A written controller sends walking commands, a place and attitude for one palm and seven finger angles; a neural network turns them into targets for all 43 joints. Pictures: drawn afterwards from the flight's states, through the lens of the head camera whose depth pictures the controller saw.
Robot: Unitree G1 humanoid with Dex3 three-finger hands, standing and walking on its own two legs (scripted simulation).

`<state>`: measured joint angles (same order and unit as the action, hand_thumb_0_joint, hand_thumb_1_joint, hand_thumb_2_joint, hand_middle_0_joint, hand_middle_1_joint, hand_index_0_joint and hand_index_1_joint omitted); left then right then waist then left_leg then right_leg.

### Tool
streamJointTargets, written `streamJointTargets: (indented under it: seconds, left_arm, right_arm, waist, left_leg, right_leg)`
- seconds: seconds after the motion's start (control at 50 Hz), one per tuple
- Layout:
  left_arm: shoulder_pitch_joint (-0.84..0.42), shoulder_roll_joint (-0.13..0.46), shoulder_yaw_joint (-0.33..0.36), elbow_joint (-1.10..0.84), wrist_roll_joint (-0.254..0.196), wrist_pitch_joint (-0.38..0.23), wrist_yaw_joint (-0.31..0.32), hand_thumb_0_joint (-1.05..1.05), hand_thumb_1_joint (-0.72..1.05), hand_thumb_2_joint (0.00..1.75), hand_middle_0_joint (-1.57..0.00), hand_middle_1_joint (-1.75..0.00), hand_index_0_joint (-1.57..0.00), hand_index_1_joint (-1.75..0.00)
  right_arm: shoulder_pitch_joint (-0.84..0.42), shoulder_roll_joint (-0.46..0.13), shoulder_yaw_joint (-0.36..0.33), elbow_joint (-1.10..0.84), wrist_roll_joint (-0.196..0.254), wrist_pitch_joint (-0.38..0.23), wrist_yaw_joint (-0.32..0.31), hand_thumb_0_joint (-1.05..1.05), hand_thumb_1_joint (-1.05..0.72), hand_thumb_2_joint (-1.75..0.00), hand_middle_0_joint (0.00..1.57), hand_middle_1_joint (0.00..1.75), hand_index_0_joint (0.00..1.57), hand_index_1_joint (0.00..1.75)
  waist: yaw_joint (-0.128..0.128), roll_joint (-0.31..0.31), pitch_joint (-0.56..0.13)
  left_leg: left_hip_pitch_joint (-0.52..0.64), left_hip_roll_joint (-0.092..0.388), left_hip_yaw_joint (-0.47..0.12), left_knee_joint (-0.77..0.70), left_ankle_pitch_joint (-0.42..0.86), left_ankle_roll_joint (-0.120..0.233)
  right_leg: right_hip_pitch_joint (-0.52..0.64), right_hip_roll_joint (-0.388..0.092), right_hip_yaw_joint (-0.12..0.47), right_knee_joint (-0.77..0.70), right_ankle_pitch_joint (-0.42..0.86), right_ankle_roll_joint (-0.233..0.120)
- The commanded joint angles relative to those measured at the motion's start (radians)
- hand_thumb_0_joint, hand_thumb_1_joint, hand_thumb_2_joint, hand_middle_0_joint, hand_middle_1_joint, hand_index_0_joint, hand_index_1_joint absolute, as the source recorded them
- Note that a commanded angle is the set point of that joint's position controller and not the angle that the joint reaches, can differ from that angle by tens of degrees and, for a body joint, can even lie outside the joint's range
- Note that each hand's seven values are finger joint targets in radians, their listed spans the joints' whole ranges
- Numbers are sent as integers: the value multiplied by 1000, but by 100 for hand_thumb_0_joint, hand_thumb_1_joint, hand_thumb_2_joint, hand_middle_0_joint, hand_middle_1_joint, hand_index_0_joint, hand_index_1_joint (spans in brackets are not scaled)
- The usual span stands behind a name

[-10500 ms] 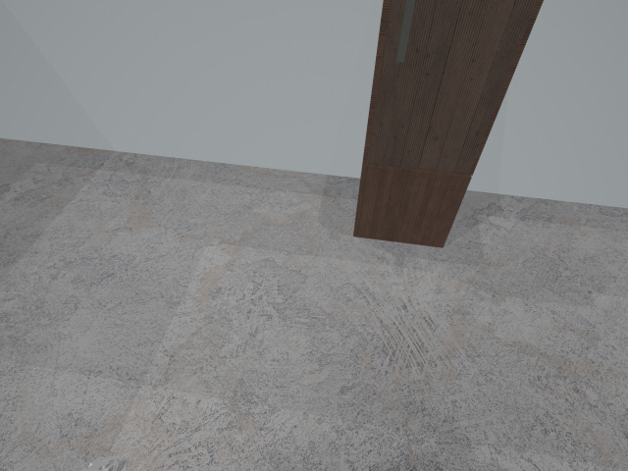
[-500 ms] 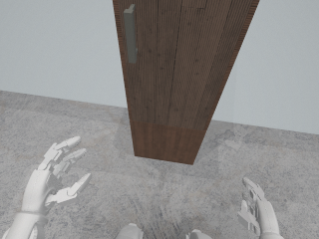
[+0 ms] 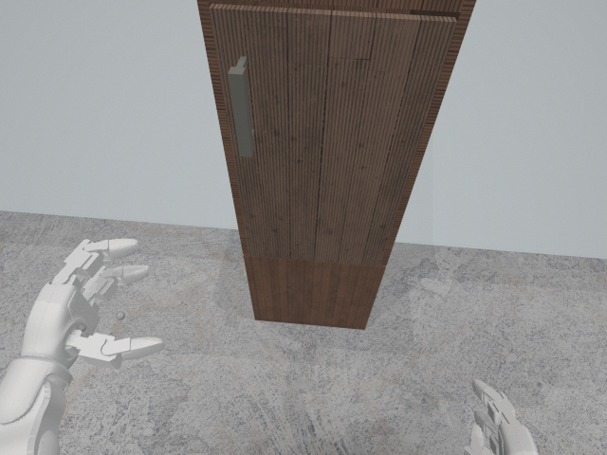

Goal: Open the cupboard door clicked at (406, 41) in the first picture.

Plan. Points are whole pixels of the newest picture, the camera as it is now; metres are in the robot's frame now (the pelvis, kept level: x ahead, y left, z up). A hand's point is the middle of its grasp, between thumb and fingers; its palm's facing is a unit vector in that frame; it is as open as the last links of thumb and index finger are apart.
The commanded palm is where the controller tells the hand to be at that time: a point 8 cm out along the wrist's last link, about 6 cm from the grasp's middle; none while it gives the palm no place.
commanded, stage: raise the hand with hooked fingers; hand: left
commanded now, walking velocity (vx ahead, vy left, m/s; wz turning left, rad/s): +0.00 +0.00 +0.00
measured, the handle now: (244, 108) +0.60 +0.14 +0.14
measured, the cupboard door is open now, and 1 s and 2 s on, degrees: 0 0 0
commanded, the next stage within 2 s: move the hooked fingers beside the handle in 1.04 s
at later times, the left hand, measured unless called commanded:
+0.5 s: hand (86, 241) +0.30 +0.26 +0.16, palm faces +0.04 -1.00 -0.06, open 13.9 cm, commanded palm +0.27 +0.31 +0.16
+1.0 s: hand (99, 233) +0.31 +0.25 +0.16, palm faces +0.04 -1.00 -0.04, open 14.0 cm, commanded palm +0.27 +0.29 +0.17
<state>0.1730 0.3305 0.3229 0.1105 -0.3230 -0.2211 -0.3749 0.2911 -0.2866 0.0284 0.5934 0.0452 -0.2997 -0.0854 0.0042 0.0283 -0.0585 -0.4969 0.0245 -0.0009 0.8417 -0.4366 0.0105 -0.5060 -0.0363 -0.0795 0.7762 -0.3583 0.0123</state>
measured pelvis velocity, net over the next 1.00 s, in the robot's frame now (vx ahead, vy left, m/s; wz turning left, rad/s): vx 0.01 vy -0.02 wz -0.01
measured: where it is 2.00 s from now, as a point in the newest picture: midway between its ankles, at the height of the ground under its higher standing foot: outside the picture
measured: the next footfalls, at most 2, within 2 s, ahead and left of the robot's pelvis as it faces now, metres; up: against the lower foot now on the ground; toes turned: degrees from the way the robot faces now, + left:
none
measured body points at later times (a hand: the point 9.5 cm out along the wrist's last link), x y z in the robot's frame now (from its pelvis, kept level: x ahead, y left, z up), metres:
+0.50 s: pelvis +0.01 -0.01 +0.02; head +0.01 -0.02 +0.47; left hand +0.29 +0.32 +0.16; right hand +0.19 -0.24 -0.05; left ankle +0.00 +0.11 -0.70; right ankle +0.02 -0.13 -0.70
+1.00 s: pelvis +0.01 -0.02 +0.03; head +0.01 -0.04 +0.48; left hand +0.30 +0.30 +0.17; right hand +0.18 -0.26 -0.05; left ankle +0.00 +0.11 -0.70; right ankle +0.02 -0.13 -0.70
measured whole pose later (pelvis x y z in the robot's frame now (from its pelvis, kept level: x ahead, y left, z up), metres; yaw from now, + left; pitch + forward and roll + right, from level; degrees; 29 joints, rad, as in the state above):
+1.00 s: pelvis +0.01 -0.02 +0.03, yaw -1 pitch +0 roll +0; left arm -0.14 0.43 0.46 0.34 -0.32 -0.03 -0.48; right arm 0.27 -0.28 0.07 0.60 0.06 -0.23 -0.12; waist 0.03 0.05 -0.03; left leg -0.26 0.04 0.01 0.59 -0.33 -0.02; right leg -0.30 -0.01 -0.07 0.57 -0.28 -0.02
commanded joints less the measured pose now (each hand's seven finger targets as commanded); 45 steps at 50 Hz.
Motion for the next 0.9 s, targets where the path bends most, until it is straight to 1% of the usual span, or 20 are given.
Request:
streamJointTargets:
  seconds: [0.0, 0.06, 0.1, 0.12, 0.14, 0.18, 0.22, 0.28, 0.32, 0.34, 0.42, 0.52, 0.56, 0.58, 0.64, 0.72, 0.76, 0.78, 0.86, 0.88]
  left_arm:
    - [-200, 217, 110, -214, -29, -31, -7, 0, -36, 36, -29, -111, -29, -111]
    - [-230, 230, 126, -174, -31, 12, -21, 0, -43, 33, -29, -115, -29, -115]
    - [-281, 248, 134, -171, -33, 37, -38, 0, -48, 31, -30, -118, -30, -118]
    - [-295, 259, 147, -161, -35, 46, -42, 0, -50, 30, -30, -120, -30, -120]
    - [-305, 256, 144, -149, -34, 54, -48, 0, -50, 30, -30, -120, -30, -120]
    - [-349, 272, 150, -137, -36, 69, -61, 0, -50, 30, -30, -120, -30, -120]
    - [-411, 282, 148, -134, -34, 78, -71, 0, -50, 30, -30, -120, -30, -120]
    - [-448, 313, 171, -92, -35, 94, -82, 0, -50, 30, -30, -120, -30, -120]
    - [-482, 328, 180, -72, -31, 104, -89, 0, -50, 30, -30, -120, -30, -120]
    - [-492, 337, 191, -69, -33, 108, -92, 0, -50, 30, -30, -120, -30, -120]
    - [-551, 372, 203, -31, -30, 125, -103, 0, -50, 30, -30, -120, -30, -120]
    - [-616, 424, 237, 13, -31, 144, -116, 0, -50, 30, -30, -120, -30, -120]
    - [-558, 373, 209, 70, -39, 156, -128, 0, -50, 30, -30, -120, -30, -120]
    - [-541, 376, 213, 77, -45, 159, -137, 0, -50, 30, -30, -120, -30, -120]
    - [-552, 376, 205, 57, -39, 164, -142, 0, -50, 30, -30, -120, -30, -120]
    - [-584, 415, 242, -4, -33, 142, -114, 0, -50, 30, -30, -120, -30, -120]
    - [-582, 403, 242, -13, -29, 130, -99, 0, -50, 30, -30, -120, -30, -120]
    - [-591, 422, 252, -25, -31, 122, -95, 0, -50, 30, -30, -120, -30, -120]
    - [-597, 398, 231, -9, -23, 121, -97, 0, -50, 30, -30, -120, -30, -120]
    - [-599, 403, 231, -1, -27, 126, -99, 0, -50, 30, -30, -120, -30, -120]
  right_arm:
    - [-79, -114, -36, -158, 0, -55, -8, 0, -90, -90, 20, 30, 20, 30]
    - [-86, -114, -32, -158, 4, -41, -13, 0, -90, -90, 20, 30, 20, 30]
    - [-91, -113, -26, -160, 5, -33, -16, 0, -90, -90, 20, 30, 20, 30]
    - [-88, -113, -26, -157, 4, -28, -18, 0, -90, -90, 20, 30, 20, 30]
    - [-92, -112, -23, -158, 4, -26, -18, 0, -90, -90, 20, 30, 20, 30]
    - [-95, -111, -18, -156, 4, -19, -21, 0, -90, -90, 20, 30, 20, 30]
    - [-102, -109, -16, -153, 7, -15, -26, 0, -90, -90, 20, 30, 20, 30]
    - [-106, -112, -10, -150, 6, -8, -33, 0, -90, -90, 20, 30, 20, 30]
    - [-112, -110, -8, -148, 10, -4, -37, 0, -90, -90, 20, 30, 20, 30]
    - [-112, -108, -9, -148, 8, -3, -39, 0, -90, -90, 20, 30, 20, 30]
    - [-119, -111, -4, -148, 12, 4, -41, 0, -90, -90, 20, 30, 20, 30]
    - [-116, -114, -5, -148, 15, 10, -45, 0, -90, -90, 20, 30, 20, 30]
    - [-108, -116, -10, -146, 17, 12, -41, 0, -90, -90, 20, 30, 20, 30]
    - [-108, -118, -10, -150, 16, 11, -35, 0, -90, -90, 20, 30, 20, 30]
    - [-111, -121, -16, -157, 19, 16, -30, 0, -90, -90, 20, 30, 20, 30]
    - [-112, -117, -16, -168, 14, 16, -29, 0, -90, -90, 20, 30, 20, 30]
    - [-110, -111, -17, -165, 14, 14, -33, 0, -90, -90, 20, 30, 20, 30]
    - [-109, -113, -15, -163, 10, 13, -32, 0, -90, -90, 20, 30, 20, 30]
    - [-113, -110, -15, -156, 14, 10, -42, 0, -90, -90, 20, 30, 20, 30]
    - [-112, -111, -12, -155, 12, 12, -41, 0, -90, -90, 20, 30, 20, 30]
  waist:
    - [15, 60, -166]
    - [18, 50, -147]
    - [20, 80, -150]
    - [20, 49, -167]
    - [21, 51, -160]
    - [23, 79, -150]
    - [13, 67, -149]
    - [19, 46, -137]
    - [18, 65, -148]
    - [19, 49, -165]
    - [21, 45, -150]
    - [28, 58, -168]
    - [25, 4, -152]
    - [36, -4, -149]
    - [32, 19, -154]
    - [39, 41, -184]
    - [34, 59, -173]
    - [39, 20, -170]
    - [28, 75, -158]
    - [30, 50, -146]
  left_leg:
    - [112, -21, -39, -206, 298, -4]
    - [124, -20, -31, -223, 318, -4]
    - [155, -21, -29, -229, 354, -4]
    - [163, -20, -31, -234, 371, -4]
    - [167, -19, -30, -238, 375, -5]
    - [186, -22, -26, -243, 382, -4]
    - [202, -20, -29, -259, 363, -3]
    - [209, -22, -29, -274, 349, 0]
    - [219, -22, -25, -285, 346, 0]
    - [232, -23, -25, -288, 357, 3]
    - [236, -23, -24, -308, 348, 4]
    - [260, -28, -16, -322, 367, 9]
    - [245, -29, -11, -322, 368, 11]
    - [240, -28, -8, -319, 380, 12]
    - [240, -31, 2, -319, 368, 12]
    - [251, -32, 3, -325, 360, 12]
    - [260, -31, 7, -328, 361, 12]
    - [257, -29, 4, -329, 363, 13]
    - [265, -32, 13, -332, 341, 15]
    - [253, -31, 12, -331, 330, 15]
  right_leg:
    - [153, 53, -4, -111, 206, -35]
    - [173, 50, -5, -129, 240, -33]
    - [191, 53, 0, -140, 276, -37]
    - [207, 53, -3, -144, 294, -35]
    - [210, 53, -2, -150, 298, -35]
    - [223, 57, 5, -164, 308, -39]
    - [220, 54, 3, -181, 295, -36]
    - [240, 57, 8, -202, 283, -39]
    - [249, 51, 10, -212, 284, -38]
    - [260, 50, 12, -218, 299, -36]
    - [278, 49, 16, -241, 289, -37]
    - [308, 45, 27, -261, 318, -37]
    - [306, 42, 26, -263, 334, -32]
    - [321, 42, 31, -261, 353, -33]
    - [303, 38, 36, -262, 345, -30]
    - [320, 40, 41, -262, 326, -32]
    - [314, 40, 39, -266, 326, -32]
    - [328, 43, 41, -268, 330, -32]
    - [313, 38, 48, -277, 320, -30]
    - [320, 39, 55, -282, 310, -29]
